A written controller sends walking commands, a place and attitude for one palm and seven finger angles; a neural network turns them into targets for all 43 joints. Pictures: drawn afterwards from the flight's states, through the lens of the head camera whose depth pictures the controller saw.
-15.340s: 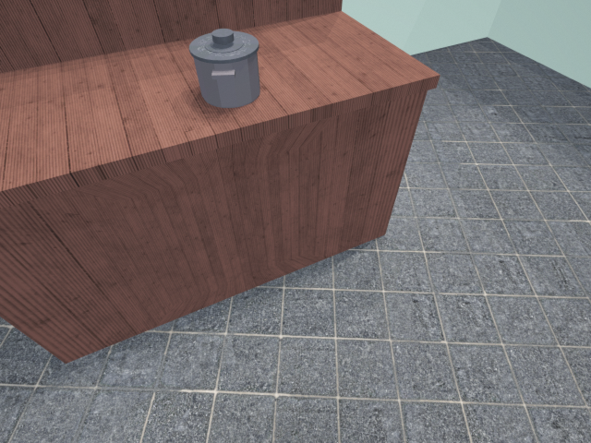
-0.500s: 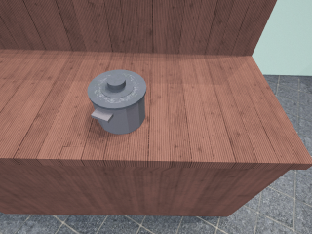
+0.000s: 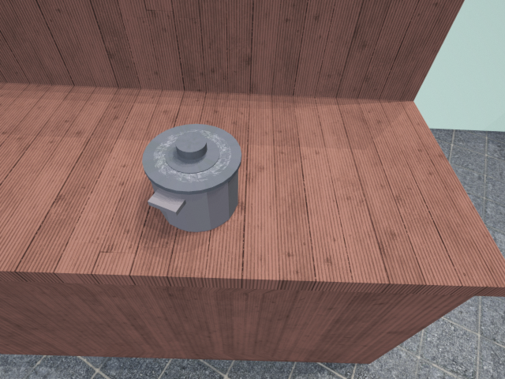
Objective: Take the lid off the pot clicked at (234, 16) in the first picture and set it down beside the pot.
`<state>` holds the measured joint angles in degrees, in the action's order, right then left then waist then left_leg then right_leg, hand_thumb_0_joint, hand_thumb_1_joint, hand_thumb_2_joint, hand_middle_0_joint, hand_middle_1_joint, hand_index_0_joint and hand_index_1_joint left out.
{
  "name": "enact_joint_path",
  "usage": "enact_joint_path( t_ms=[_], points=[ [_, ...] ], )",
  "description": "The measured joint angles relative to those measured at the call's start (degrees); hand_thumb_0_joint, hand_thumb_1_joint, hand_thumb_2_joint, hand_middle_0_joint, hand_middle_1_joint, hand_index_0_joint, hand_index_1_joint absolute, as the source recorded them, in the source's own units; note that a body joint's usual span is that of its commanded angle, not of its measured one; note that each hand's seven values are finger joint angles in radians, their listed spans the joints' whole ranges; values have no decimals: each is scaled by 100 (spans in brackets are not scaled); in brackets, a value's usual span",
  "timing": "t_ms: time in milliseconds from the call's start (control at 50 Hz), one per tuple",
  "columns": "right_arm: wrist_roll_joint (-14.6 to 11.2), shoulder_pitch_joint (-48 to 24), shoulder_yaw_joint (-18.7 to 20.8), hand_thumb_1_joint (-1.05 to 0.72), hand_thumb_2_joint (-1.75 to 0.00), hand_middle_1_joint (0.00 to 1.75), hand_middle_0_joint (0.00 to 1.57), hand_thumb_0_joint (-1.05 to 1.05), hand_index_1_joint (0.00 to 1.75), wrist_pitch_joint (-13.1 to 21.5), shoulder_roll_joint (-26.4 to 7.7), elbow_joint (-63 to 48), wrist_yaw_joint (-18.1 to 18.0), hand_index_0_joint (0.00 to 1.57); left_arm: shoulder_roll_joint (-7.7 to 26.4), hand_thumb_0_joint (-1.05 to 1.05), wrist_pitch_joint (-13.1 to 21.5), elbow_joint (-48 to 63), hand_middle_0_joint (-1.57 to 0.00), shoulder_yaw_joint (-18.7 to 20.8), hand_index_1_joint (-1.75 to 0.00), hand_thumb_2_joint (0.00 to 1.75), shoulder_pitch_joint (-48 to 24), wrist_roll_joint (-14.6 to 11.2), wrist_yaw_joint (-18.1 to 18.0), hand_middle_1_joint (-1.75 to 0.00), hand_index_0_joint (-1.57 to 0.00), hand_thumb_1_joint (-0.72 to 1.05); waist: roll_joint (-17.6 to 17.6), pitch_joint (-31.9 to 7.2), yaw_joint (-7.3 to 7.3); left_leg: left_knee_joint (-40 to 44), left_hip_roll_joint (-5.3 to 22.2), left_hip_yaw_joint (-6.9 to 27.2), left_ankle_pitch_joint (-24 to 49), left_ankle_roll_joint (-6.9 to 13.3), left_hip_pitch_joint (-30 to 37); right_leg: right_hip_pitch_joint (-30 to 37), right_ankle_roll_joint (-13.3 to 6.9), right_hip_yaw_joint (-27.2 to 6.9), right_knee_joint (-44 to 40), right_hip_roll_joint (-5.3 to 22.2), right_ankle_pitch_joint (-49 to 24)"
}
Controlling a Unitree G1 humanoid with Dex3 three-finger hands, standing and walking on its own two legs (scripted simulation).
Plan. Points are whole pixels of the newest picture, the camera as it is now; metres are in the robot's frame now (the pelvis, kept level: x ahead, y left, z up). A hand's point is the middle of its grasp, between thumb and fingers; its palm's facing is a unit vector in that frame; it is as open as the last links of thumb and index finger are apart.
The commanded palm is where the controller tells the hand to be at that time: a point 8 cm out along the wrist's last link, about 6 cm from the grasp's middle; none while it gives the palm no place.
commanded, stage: come to a stop and stand still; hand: left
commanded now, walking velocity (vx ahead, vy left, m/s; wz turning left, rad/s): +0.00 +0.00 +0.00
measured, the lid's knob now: (191, 145) +0.44 +0.14 +0.13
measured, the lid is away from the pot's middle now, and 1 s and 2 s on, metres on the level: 0.00 0.00 0.00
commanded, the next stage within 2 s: look again from close up in 0.12 s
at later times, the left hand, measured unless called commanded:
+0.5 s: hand out of the picture +0.01 +0.18 -0.18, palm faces +0.05 -0.98 -0.22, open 7.4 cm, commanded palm none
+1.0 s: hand out of the picture +0.00 +0.16 -0.17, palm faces +0.03 -0.98 -0.21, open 7.3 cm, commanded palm none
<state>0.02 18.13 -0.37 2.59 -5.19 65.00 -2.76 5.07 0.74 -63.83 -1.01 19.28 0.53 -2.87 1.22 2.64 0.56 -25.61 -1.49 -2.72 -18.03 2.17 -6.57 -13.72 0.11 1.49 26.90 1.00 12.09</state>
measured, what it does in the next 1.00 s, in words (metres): stands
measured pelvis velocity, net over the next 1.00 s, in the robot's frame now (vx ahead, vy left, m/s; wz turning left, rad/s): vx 0.00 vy -0.01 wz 0.00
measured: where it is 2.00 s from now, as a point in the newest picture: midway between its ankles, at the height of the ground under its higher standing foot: outside the picture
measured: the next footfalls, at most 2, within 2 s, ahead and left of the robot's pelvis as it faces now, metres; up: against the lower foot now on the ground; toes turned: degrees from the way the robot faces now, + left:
none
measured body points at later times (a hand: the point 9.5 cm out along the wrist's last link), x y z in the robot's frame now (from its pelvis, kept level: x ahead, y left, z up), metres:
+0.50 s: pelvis +0.00 +0.01 -0.01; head -0.01 +0.00 +0.44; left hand +0.00 +0.23 -0.16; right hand +0.00 -0.21 -0.17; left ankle -0.05 +0.09 -0.74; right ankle +0.03 -0.12 -0.74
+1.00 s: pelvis +0.00 -0.01 +0.00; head +0.02 -0.03 +0.45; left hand +0.00 +0.21 -0.15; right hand -0.01 -0.22 -0.17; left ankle -0.05 +0.09 -0.74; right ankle +0.03 -0.12 -0.74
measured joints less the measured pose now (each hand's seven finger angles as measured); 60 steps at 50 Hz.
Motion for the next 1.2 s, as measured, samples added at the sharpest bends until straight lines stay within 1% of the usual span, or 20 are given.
enact_joint_path(
  t_ms=[220,280,380,480,600,860,1180,1200],
  points=[
    [-2,57,-42,-91,-89,30,20,1,30,-29,86,81,33,20,175,1,7,48,-20,22,-30,90,-97,-29,9,-30,-20,91,-3,57,-37,54,28,22,25,-18,15,46,-13,26,-107,-26,-48],
    [28,66,-28,-91,-89,30,20,1,30,-136,15,-90,86,20,176,1,68,38,-20,0,-30,90,-111,-19,-29,-30,-20,91,-86,35,-55,-243,50,19,-96,-12,-187,-97,1,31,51,-38,-13],
    [80,111,6,-91,-89,30,20,1,30,-178,-183,-350,95,20,214,1,-24,57,-20,9,-30,90,-101,-8,41,-30,-20,91,-262,-197,-92,-502,-31,23,-257,65,-273,-210,39,24,389,49,202],
    [91,90,-6,-92,-89,30,20,2,30,-153,-344,-451,82,20,279,1,-44,175,-20,42,-30,90,-160,-9,42,-30,-20,91,-313,-293,-61,-439,-94,5,-238,90,-192,-188,61,-4,452,108,248],
    [88,-6,-23,-92,-89,30,20,2,30,-103,-420,-509,86,20,321,1,-47,298,-20,62,-30,90,-250,-17,42,-30,-20,91,-280,-205,-54,-268,-107,-26,-137,69,-122,-179,52,-39,393,114,198],
    [71,-86,-46,-91,-89,30,20,1,30,-120,-344,-363,95,20,324,1,-60,308,-20,58,-30,90,-266,-20,60,-30,-20,92,-226,14,-64,-111,-12,0,-51,-47,-68,-143,-50,-1,273,20,140],
    [53,-73,-47,-91,-89,30,20,1,30,-125,-244,-172,81,20,297,1,-56,227,-20,54,-30,90,-278,-16,57,-30,-20,92,-231,77,-62,-6,95,33,12,-168,-27,-112,-169,46,188,-85,97],
    [47,-81,-45,-91,-89,30,20,1,30,-140,-252,-180,101,20,291,1,-8,214,-20,53,-30,90,-278,-8,22,-30,-20,92,-250,71,-59,-101,129,41,-7,-183,-100,-134,-171,64,184,-112,84]
  ],
)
